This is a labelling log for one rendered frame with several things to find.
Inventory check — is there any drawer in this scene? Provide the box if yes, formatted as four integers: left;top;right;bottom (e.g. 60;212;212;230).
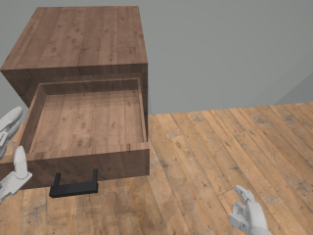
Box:
0;77;150;190

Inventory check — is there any right robot hand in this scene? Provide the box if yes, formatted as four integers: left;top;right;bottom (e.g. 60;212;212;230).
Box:
229;184;268;235

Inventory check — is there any cabinet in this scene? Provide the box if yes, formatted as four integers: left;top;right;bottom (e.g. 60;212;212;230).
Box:
0;6;149;142

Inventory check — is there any handle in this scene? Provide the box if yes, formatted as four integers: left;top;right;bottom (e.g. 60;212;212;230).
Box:
49;168;99;199

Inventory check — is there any left robot hand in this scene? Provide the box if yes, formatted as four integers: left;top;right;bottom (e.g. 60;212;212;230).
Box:
0;106;32;204

